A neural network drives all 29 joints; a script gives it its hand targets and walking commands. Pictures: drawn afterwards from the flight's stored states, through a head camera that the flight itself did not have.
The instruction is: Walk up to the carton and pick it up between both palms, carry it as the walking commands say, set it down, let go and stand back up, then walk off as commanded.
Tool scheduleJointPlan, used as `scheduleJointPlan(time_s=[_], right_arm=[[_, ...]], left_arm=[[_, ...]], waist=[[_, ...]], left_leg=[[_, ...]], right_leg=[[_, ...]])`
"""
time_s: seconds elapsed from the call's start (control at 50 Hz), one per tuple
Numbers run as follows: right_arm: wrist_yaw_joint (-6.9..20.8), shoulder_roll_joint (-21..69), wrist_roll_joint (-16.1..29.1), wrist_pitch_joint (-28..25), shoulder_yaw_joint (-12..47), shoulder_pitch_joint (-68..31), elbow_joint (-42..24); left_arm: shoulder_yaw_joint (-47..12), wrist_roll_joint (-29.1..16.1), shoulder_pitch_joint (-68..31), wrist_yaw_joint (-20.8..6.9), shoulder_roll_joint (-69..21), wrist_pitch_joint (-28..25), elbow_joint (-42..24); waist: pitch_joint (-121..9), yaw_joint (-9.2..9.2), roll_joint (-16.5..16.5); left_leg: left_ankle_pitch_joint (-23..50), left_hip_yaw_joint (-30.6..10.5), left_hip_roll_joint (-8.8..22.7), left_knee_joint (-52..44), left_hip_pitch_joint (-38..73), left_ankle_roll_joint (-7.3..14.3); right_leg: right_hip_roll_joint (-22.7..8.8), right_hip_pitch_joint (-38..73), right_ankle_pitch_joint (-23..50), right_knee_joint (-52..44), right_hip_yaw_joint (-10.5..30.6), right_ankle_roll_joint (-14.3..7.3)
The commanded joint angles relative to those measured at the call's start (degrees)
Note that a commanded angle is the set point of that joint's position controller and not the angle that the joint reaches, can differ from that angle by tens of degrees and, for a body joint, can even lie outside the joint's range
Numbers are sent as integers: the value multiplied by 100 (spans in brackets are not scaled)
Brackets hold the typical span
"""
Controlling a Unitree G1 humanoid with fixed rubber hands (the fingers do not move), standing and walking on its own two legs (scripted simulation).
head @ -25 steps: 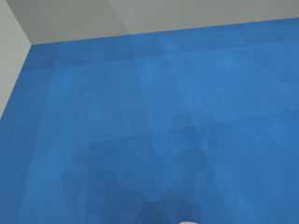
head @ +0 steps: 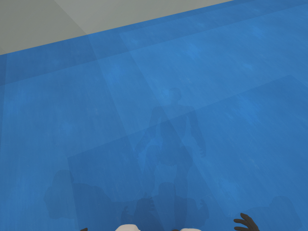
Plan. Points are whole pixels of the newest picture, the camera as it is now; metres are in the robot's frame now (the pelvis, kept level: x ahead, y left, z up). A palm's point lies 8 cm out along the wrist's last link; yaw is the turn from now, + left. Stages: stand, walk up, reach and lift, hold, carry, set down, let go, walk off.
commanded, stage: walk up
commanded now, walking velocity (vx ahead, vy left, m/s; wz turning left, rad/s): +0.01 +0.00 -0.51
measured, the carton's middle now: out of the picture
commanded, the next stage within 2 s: none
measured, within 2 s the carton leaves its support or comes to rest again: neither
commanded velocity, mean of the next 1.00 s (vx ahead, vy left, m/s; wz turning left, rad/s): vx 0.00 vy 0.00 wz -0.50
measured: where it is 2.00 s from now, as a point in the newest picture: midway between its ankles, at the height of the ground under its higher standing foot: outside the picture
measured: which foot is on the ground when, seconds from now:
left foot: up 0.00-0.06, down 0.08-0.48, up 0.50-0.92, down 0.94-1.00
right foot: down 0.00-0.08, up 0.10-0.46, down 0.48-0.94, up 0.96-1.00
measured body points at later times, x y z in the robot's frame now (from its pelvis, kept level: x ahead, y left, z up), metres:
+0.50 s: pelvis +0.00 -0.01 -0.01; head +0.05 -0.04 +0.43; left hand +0.18 +0.21 -0.14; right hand -0.05 -0.25 -0.17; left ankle -0.01 +0.12 -0.73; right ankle -0.03 -0.10 -0.74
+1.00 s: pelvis +0.00 +0.02 +0.00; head +0.06 +0.02 +0.44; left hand +0.14 +0.24 -0.16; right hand -0.02 -0.25 -0.12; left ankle +0.05 +0.11 -0.74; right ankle -0.04 -0.09 -0.71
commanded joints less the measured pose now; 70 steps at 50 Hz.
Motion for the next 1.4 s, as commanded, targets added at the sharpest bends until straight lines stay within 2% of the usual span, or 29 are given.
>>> scheduleJointPlan(time_s=[0.0, 0.02, 0.04, 0.06, 0.08, 0.16, 0.36, 0.4, 0.42, 0.44, 0.46, 0.48, 0.56, 0.62, 0.74, 0.84, 0.86, 0.88, 0.9, 0.92, 0.94, 0.98, 1.02, 1.26, 1.3, 1.32, 1.34, 1.36, 1.38], right_arm=[[-60, -428, 73, -185, -79, 913, -197], [-83, -735, -44, -245, -170, 1038, -230], [-72, -1332, -224, -254, -316, 1048, -377], [-86, -1265, -208, -223, -264, 555, -533], [-100, -952, -201, -254, -180, 224, -609], [-111, -674, -174, -329, -124, 401, -527], [37, -1069, -154, -309, -304, 1126, -169], [83, -1205, -148, -253, -350, 990, -201], [100, -1027, -104, -249, -310, 975, -266], [82, -626, -81, -256, -148, 738, -502], [58, -394, -60, -182, -69, 389, -561], [76, -349, -51, -126, -56, 332, -550], [123, -659, -123, -84, -116, 544, -369], [117, -563, -177, 16, -110, 540, -332], [95, -555, -57, 55, -99, 241, -562], [51, -506, 95, -85, -91, 498, -610], [30, -614, 95, -150, -120, 750, -577], [8, -1001, 31, -209, -244, 1013, -562], [12, -1567, -107, -223, -390, 1186, -621], [39, -1533, -62, -212, -334, 920, -711], [38, -1275, -71, -234, -260, 655, -726], [7, -702, -149, -205, -161, 228, -891], [-11, -585, -175, -229, -161, 395, -753], [97, -1095, -222, -201, -372, 1054, -391], [134, -1102, -182, -142, -378, 983, -400], [153, -965, -143, -130, -342, 940, -449], [149, -640, -86, -123, -241, 645, -755], [122, -440, -102, -64, -219, 161, -910], [132, -443, -105, -30, -228, 151, -813]], left_arm=[[216, -66, -47, 14, 1055, -5, -316], [147, -115, -54, 12, 822, -17, -413], [59, -82, -78, -2, 507, -51, -632], [148, 10, -54, -5, 566, -47, -596], [197, 46, -134, -29, 708, -20, -581], [227, 44, 111, -183, 718, 69, -264], [52, -140, -536, -210, 433, 62, -371], [75, -106, -120, -168, 592, -41, -292], [161, -69, 304, -117, 964, -133, -171], [379, -41, 758, -46, 1590, -181, -64], [460, -76, 992, 34, 1713, -169, 73], [409, -54, 811, 81, 1595, -150, 22], [282, -87, -105, 128, 1306, -97, -400], [264, -75, 188, 91, 1273, -132, -337], [287, -10, 231, 45, 1388, -175, -356], [258, -51, 75, -9, 1435, -111, -299], [249, -85, 11, -21, 1358, -80, -328], [191, -124, 73, -45, 1109, -99, -458], [90, -100, 34, -56, 762, -124, -700], [162, -60, 49, -28, 814, -120, -668], [209, -60, -80, -60, 944, -91, -650], [195, 0, -105, -198, 959, -21, -407], [155, -20, 159, -219, 878, 43, -348], [27, -200, -423, -228, 690, 94, -696], [32, -188, 17, -208, 774, -21, -578], [95, -163, 284, -167, 1050, -101, -484], [256, -47, 561, -113, 1695, -167, -475], [361, -16, 643, -61, 1855, -177, -402], [324, -48, 531, 5, 1734, -181, -413]], waist=[[-520, -377, -412], [-687, -448, 276], [-613, -527, 1737], [-299, -372, 1411], [-281, -219, 923], [-256, -54, 969], [-503, -345, 1274], [-595, -108, 908], [-936, 68, 60], [-1148, 292, -1823], [-1121, 393, -1719], [-995, 284, -1243], [-472, -124, -842], [-496, -55, -494], [-369, 17, -652], [-541, -140, -727], [-624, -324, -486], [-827, -440, 300], [-779, -574, 1924], [-642, -454, 1729], [-527, -349, 1325], [-117, -135, 1081], [-308, -67, 926], [-347, -234, 1302], [-493, -27, 842], [-669, 126, 146], [-759, 305, -1697], [-799, 391, -1871], [-763, 228, -1207]], left_leg=[[1382, 209, -16, -2036, 1344, 108], [1305, -457, 726, -2706, 2008, 247], [1338, -1972, 2230, -3151, 2325, 719], [1680, -1865, 2562, -3088, 1634, 1171], [1790, -1413, 2433, -3045, 1125, 1253], [2910, -327, 1696, -2750, 1507, 962], [4471, 347, 1826, -1895, 2078, 884], [3837, 580, 1641, -1273, 1499, 608], [2583, 851, 1213, -440, 622, 345], [-411, 897, 527, 810, -1042, 86], [-1029, 294, 434, 1656, -1231, 6], [-796, 66, 508, 1944, -1027, -39], [30, 6, 557, 1621, -930, -131], [228, 52, 427, 1422, -804, -218], [90, -63, 190, 443, -510, -233], [472, 7, -48, -1101, 444, 1], [1040, -60, 59, -1998, 1136, 127], [1271, -758, 901, -2614, 1930, 337], [2057, -2155, 2407, -3019, 2565, 824], [2495, -2077, 2868, -2941, 2149, 1329], [2143, -1639, 2686, -2969, 1502, 1367], [1887, -620, 1871, -2996, 1011, 940], [3065, -169, 1625, -2693, 1487, 765], [3234, 305, 2007, -2206, 1641, 973], [2796, 531, 1829, -1627, 1282, 724], [2126, 792, 1458, -895, 736, 481], [-231, 1122, 589, 487, -849, 192], [-1000, 537, 508, 1429, -1298, 53], [-718, 309, 615, 1722, -1250, 44]], right_leg=[[-1070, 22, 813, -450, 1487, -263], [-661, -574, -24, 185, 1083, 67], [188, -1592, -1556, 1613, 133, 346], [-59, -1802, -2098, 2826, -194, 395], [-217, -1449, -1834, 3421, -34, 446], [-303, -1662, -1289, 4068, -109, 486], [-307, -337, -1332, 876, -1044, 409], [-390, 723, -222, -358, -942, 367], [-1060, 1803, 1445, -506, -229, 230], [-2422, 2870, 4041, -468, 1499, -278], [-2749, 2778, 5119, -423, 1776, -689], [-2673, 2223, 4609, -490, 1524, -861], [-1696, 1395, 2973, -679, 689, -617], [-1761, 1210, 2529, -825, 929, -608], [-1663, 845, 1375, -1022, 1357, -686], [-1486, 679, 1814, -681, 1499, -436], [-1260, 314, 1611, -325, 1253, -185], [-762, -309, 627, 367, 774, 160], [111, -1674, -1453, 1655, -171, 464], [-258, -1940, -2581, 3067, -416, 505], [-478, -1657, -2272, 3555, -153, 568], [-435, -1448, -1461, 3708, -30, 538], [-376, -1377, -1100, 3806, -190, 587], [-536, -182, -1544, 1105, -899, 577], [-525, 726, -621, -187, -826, 494], [-935, 1452, 420, -638, -242, 314], [-2282, 2282, 2514, -790, 1594, -201], [-2779, 2215, 3895, -609, 2036, -656], [-2687, 2044, 3838, -510, 1676, -758]])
